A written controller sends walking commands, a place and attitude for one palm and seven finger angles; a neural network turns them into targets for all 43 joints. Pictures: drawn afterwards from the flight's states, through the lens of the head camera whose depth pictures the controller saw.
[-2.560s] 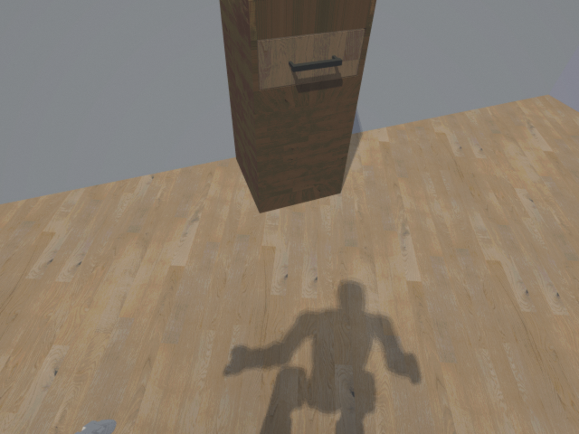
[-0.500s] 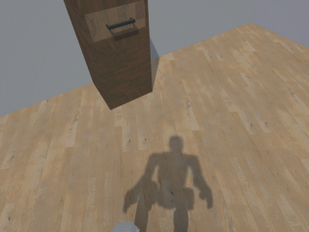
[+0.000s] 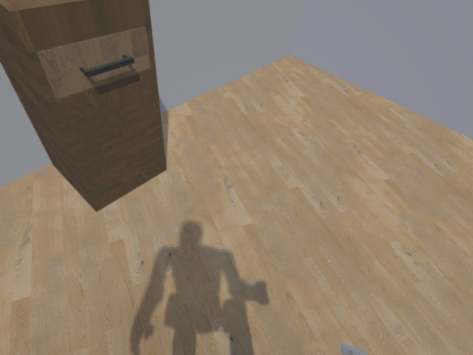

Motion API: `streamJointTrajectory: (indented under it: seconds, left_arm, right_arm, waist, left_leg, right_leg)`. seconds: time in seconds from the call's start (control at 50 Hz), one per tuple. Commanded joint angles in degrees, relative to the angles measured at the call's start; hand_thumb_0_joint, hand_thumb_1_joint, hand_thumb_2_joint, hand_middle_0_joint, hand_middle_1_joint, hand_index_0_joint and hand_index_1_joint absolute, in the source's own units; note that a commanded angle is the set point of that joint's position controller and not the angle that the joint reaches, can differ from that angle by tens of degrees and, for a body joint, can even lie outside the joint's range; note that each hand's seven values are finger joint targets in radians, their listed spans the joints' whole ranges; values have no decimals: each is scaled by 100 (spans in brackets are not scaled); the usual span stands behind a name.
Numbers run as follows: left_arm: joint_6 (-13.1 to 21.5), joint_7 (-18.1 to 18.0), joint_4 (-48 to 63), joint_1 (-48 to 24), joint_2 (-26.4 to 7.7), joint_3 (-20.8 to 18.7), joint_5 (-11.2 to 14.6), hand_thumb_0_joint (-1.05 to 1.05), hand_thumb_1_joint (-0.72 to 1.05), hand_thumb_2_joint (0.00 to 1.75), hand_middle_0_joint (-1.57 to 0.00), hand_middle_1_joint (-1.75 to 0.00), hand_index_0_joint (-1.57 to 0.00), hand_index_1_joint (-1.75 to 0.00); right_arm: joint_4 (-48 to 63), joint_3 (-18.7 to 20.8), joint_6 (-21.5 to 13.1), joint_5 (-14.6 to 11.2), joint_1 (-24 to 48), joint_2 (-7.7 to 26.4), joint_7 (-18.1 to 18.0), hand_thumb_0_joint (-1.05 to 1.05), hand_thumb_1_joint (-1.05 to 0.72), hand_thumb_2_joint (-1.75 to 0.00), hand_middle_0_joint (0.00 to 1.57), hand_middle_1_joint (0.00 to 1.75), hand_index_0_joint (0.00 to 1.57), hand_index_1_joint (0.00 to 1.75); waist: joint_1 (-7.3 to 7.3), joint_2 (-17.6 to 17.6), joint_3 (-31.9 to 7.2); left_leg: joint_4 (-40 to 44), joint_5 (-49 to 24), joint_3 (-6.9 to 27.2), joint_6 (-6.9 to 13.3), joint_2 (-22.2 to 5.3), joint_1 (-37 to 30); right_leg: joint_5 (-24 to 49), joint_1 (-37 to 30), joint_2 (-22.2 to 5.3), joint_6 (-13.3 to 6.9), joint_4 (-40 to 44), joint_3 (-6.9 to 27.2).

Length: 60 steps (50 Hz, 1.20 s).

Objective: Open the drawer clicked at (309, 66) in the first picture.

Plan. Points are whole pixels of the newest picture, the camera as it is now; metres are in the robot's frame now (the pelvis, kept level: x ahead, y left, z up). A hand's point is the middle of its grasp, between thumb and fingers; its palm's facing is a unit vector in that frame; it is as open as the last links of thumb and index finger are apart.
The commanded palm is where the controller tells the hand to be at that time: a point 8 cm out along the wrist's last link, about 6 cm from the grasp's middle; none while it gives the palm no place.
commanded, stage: walk to a spot facing it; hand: left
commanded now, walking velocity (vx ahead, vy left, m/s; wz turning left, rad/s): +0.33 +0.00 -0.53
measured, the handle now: (107, 64) +0.99 +0.57 -0.05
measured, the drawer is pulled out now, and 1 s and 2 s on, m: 0.00 0.00 0.00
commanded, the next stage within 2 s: turn to face it in 1.48 s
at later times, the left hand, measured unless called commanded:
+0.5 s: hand (191, 268) +0.34 +0.13 -0.19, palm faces -0.32 -0.94 -0.09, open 7.4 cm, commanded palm none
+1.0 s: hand (185, 225) +0.46 +0.17 -0.19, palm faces -0.32 -0.93 -0.17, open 7.4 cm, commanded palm none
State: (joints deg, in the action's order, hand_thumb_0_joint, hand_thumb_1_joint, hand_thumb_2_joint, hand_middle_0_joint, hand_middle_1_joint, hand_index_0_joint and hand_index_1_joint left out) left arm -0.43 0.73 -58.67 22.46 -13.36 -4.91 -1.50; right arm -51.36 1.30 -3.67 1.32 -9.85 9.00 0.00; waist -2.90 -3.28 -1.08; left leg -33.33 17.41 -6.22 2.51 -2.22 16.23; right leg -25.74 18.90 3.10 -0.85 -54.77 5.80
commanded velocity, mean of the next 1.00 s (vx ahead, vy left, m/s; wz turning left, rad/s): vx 0.36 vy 0.00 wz -0.38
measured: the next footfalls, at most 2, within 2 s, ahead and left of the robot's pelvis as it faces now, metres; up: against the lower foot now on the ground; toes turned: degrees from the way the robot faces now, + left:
right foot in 0.52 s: +0.29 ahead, -0.07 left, +0.00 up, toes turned -25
left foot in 0.96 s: +0.60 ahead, +0.05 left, +0.00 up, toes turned -15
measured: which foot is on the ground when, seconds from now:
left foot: down 0.00-0.52, up 0.54-0.94, down 0.96-1.00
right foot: up 0.00-0.50, down 0.52-0.98, up 1.00-1.00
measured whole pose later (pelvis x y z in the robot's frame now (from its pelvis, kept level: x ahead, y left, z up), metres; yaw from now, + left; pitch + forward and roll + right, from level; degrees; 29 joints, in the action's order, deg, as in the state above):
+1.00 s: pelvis +0.44 -0.01 -0.01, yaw -26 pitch +0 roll +0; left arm 2.9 -0.4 -62.9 23.0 -9.6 -3.0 -0.6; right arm -55.0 2.4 -4.1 2.3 -6.7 10.0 0.6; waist -2.9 -1.9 3.7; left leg -35.8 10.7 -9.3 0.9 -5.2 24.3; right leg -28.9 6.3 0.7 -1.7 -42.8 -0.1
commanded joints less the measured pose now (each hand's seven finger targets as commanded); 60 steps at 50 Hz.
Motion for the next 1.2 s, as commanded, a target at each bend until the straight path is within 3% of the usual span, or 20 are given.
streamJointTrajectory:
  seconds: [0.0, 0.06, 0.14, 0.34, 0.44, 0.46, 0.5, 0.52, 0.54, 0.58, 0.66, 0.76, 0.86, 0.9, 0.92, 0.96, 0.98, 1.04, 1.1, 1.18]
  left_arm:
    - [137, 155, 610, -503, -268, -116, -89, 0, 90, 90, -20, -30, -20, -30]
    - [1, 152, 478, -189, -63, -85, -63, 0, 90, 90, -20, -30, -20, -30]
    - [-100, 133, 542, -521, 26, -72, -75, 0, 90, 90, -20, -30, -20, -30]
    - [-3, 192, 865, -2099, 195, 156, -24, 0, 90, 90, -20, -30, -20, -30]
    - [115, 58, 460, -726, -153, 42, -43, 0, 90, 90, -20, -30, -20, -30]
    - [189, 38, 261, -44, -392, -48, -59, 0, 90, 90, -20, -30, -20, -30]
    - [252, -53, 56, 793, -1109, -182, 84, 0, 90, 90, -20, -30, -20, -30]
    - [209, -125, 163, 483, -1122, -205, 157, 0, 90, 90, -20, -30, -20, -30]
    - [227, -154, 227, -15, -868, -121, 156, 0, 90, 90, -20, -30, -20, -30]
    - [336, -156, 297, -598, -410, 23, 115, 0, 90, 90, -20, -30, -20, -30]
    - [495, -145, 227, -542, -263, 62, 22, 0, 90, 90, -20, -30, -20, -30]
    - [547, -113, 0, -23, -229, 101, 43, 0, 90, 90, -20, -30, -20, -30]
    - [511, -157, -77, 252, -475, 49, 32, 0, 90, 90, -20, -30, -20, -30]
    - [505, -170, -102, 212, -541, 40, 57, 0, 90, 90, -20, -30, -20, -30]
    - [496, -181, -75, 127, -514, 23, 77, 0, 90, 90, -20, -30, -20, -30]
    - [520, -86, 145, 253, -69, 97, 165, 0, 90, 90, -20, -30, -20, -30]
    - [496, -114, 197, -62, -276, 42, 100, 0, 90, 90, -20, -30, -20, -30]
    - [311, 24, 184, -540, -64, -9, -2, 0, 90, 90, -20, -30, -20, -30]
    - [59, 64, 152, -161, 239, -6, -30, 0, 90, 90, -20, -30, -20, -30]
    - [-52, 143, 444, -568, 268, -61, -57, 0, 90, 90, -20, -30, -20, -30]
  right_arm:
    - [-53, 194, -110, -14, -845, 839, -140, 0, -90, -90, 20, 30, 20, 30]
    - [-279, 140, -200, -59, -1138, 650, -198, 0, -90, -90, 20, 30, 20, 30]
    - [-494, 102, -236, -58, -1598, 525, -243, 0, -90, -90, 20, 30, 20, 30]
    - [-1106, 42, -165, 17, -2585, 577, -290, 0, -90, -90, 20, 30, 20, 30]
    - [-1047, 151, -81, -50, -2224, 919, -257, 0, -90, -90, 20, 30, 20, 30]
    - [-939, 147, -80, -76, -1976, 888, -225, 0, -90, -90, 20, 30, 20, 30]
    - [-563, 118, -130, -186, -1713, 362, -175, 0, -90, -90, 20, 30, 20, 30]
    - [-414, 210, -92, -144, -1260, 600, -168, 0, -90, -90, 20, 30, 20, 30]
    - [-400, 232, -56, -81, -1162, 471, -105, 0, -90, -90, 20, 30, 20, 30]
    - [-608, 177, 102, -22, -1536, 279, -113, 0, -90, -90, 20, 30, 20, 30]
    - [-612, 197, 225, 23, -1571, 95, -65, 0, -90, -90, 20, 30, 20, 30]
    - [-290, 179, 131, 22, -473, 165, 76, 0, -90, -90, 20, 30, 20, 30]
    - [-45, 150, -1, 20, 307, 330, 140, 0, -90, -90, 20, 30, 20, 30]
    - [-207, 210, -50, 41, -212, 535, 59, 0, -90, -90, 20, 30, 20, 30]
    - [-450, 289, -81, 62, -1045, 782, 7, 0, -90, -90, 20, 30, 20, 30]
    - [-737, 523, -75, 108, -2349, 1836, -64, 0, -90, -90, 20, 30, 20, 30]
    - [-699, 432, -27, 40, -2088, 1587, -62, 0, -90, -90, 20, 30, 20, 30]
    - [-484, 222, -99, 42, -967, 742, -104, 0, -90, -90, 20, 30, 20, 30]
    - [-491, 220, -148, 15, -760, 590, -131, 0, -90, -90, 20, 30, 20, 30]
    - [-466, 308, -172, 10, -917, 648, -133, 0, -90, -90, 20, 30, 20, 30]
  waist:
    - [267, 965, 982]
    - [96, 1319, 692]
    - [123, 1058, 762]
    - [540, 895, 960]
    - [-147, 1509, 173]
    - [-481, 1481, -85]
    - [-560, -193, -962]
    - [-485, 504, -404]
    - [-212, 761, 492]
    - [334, 445, 695]
    - [596, 249, 731]
    - [302, -538, 754]
    - [45, -381, 457]
    - [368, -246, 101]
    - [734, 18, -376]
    - [1047, 2200, -1501]
    - [997, 1440, -1013]
    - [538, 1070, 548]
    - [192, 1153, 612]
    - [215, 1026, 697]
  left_leg:
    - [2437, 179, 1621, -199, -1725, -570]
    - [2102, -1895, 408, -634, -1319, -805]
    - [2013, -2998, 16, -782, -1297, -1082]
    - [1633, -5509, -753, -260, -1385, -2400]
    - [-526, -7572, -1118, -252, -1515, -1985]
    - [-1665, -6306, -1093, -280, -1527, -1041]
    - [-5270, 1464, -595, -474, -136, 1969]
    - [-5470, 1099, 327, -238, -336, 2206]
    - [-5068, 409, 502, -247, -625, 2277]
    - [-4475, -3, 569, -361, -858, 1674]
    - [-3325, -162, 351, -523, -854, 1424]
    - [-1851, -827, 33, -596, -684, 1794]
    - [-346, -694, -270, -452, -299, 1234]
    - [244, -762, -423, -351, -41, 210]
    - [584, -1262, -180, -231, -205, -1224]
    - [1123, -2383, 2747, 763, -2897, -3554]
    - [1454, -1613, 2635, 877, -2923, -2849]
    - [2011, -717, 1266, 287, -2242, -764]
    - [2217, -455, 200, 125, -1908, -190]
    - [2400, -561, -330, 238, -1880, -521]
  right_leg:
    - [995, 1981, -666, 82, -1581, -291]
    - [1611, 1901, -586, 144, -1782, -396]
    - [1972, 2419, -566, 151, -1987, -484]
    - [1536, 2163, -357, -170, 733, -1614]
    - [1051, -200, 214, -631, 1696, -1960]
    - [1352, -1543, -53, -802, 2202, -1624]
    - [2420, -3587, -2616, -2089, 3298, 2728]
    - [1592, -2836, -2744, -2152, 3896, 2637]
    - [1514, -1812, -2414, -1174, 4078, 1715]
    - [1368, -517, -2025, -674, 4338, 1044]
    - [2450, 62, -1469, -1073, 4249, 83]
    - [3624, -744, -1104, -879, 3932, -210]
    - [4340, -1662, -1227, -753, 3417, -5]
    - [5203, -1711, -1193, -637, 2570, -35]
    - [4857, -1089, -1054, -449, 1529, -102]
    - [-594, 1295, -52, -85, -1737, -754]
    - [-569, 1502, -383, -169, -2269, -402]
    - [593, 1587, -945, -12, -2236, -449]
    - [1074, 1385, -994, 85, -1914, -614]
    - [1611, 1945, -1154, 244, -1301, -780]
